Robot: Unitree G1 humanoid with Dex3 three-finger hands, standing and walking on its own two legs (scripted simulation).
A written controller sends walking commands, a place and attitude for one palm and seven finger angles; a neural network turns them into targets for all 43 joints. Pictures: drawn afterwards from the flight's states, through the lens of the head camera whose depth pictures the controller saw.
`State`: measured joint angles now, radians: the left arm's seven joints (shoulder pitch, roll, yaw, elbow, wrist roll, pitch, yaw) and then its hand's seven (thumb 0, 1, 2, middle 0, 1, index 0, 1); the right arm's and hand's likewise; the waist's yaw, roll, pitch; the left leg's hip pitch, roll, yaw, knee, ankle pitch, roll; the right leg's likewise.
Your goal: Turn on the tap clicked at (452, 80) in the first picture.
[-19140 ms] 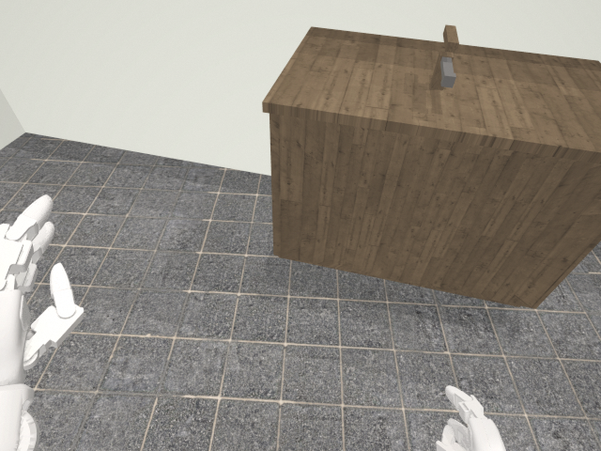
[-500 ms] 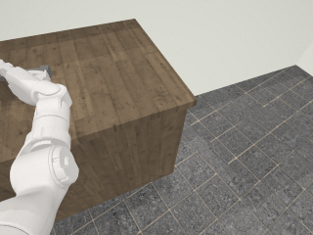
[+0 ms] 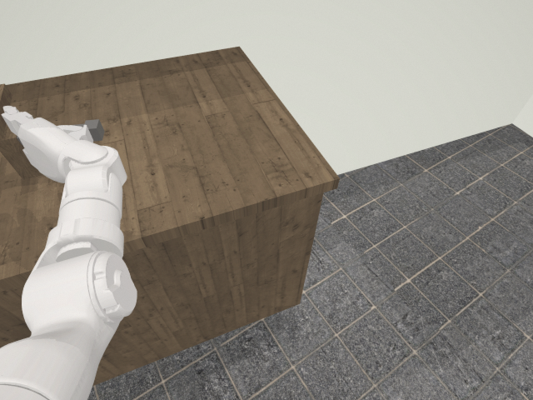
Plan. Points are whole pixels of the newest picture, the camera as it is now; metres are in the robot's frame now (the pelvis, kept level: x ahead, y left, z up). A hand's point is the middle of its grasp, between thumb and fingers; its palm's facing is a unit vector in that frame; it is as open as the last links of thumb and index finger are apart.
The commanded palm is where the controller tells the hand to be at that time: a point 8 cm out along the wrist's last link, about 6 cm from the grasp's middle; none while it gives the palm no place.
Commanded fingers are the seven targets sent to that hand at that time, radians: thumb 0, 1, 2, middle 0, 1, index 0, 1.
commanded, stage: lift the hand up off the lever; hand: left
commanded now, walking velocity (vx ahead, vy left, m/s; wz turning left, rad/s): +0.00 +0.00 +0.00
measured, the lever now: (94, 130) +0.57 +0.31 +0.10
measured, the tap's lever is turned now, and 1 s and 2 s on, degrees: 78 78 78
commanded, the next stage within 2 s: draw the hand back beside the body in 0.04 s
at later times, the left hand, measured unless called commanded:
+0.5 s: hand (82, 177) +0.39 +0.25 +0.16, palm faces +0.40 -0.90 -0.19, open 7.8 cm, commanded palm +0.35 +0.27 +0.18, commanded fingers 0.00 0.90 0.90 -0.17 -0.21 -0.17 -0.21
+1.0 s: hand (43, 245) +0.27 +0.24 +0.18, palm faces +0.37 -0.90 -0.22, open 7.6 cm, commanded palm +0.22 +0.28 +0.18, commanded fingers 0.00 0.90 0.90 -0.19 -0.28 -0.19 -0.28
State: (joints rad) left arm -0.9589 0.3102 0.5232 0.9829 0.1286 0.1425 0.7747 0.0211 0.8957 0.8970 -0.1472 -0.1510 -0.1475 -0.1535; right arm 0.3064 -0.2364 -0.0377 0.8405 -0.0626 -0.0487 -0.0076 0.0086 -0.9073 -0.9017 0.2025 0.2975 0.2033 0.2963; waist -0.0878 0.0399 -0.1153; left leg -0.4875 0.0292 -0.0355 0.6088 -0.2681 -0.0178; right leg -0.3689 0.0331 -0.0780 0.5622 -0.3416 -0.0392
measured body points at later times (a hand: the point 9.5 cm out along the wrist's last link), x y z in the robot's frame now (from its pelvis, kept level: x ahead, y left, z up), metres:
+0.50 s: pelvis +0.01 +0.00 +0.01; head -0.01 -0.01 +0.46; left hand +0.36 +0.29 +0.17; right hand +0.08 -0.26 -0.11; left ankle +0.02 +0.13 -0.73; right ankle -0.04 -0.09 -0.73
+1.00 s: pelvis -0.02 +0.01 +0.02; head -0.04 -0.01 +0.47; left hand +0.24 +0.29 +0.19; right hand +0.17 -0.21 -0.06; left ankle +0.02 +0.13 -0.73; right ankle -0.04 -0.09 -0.73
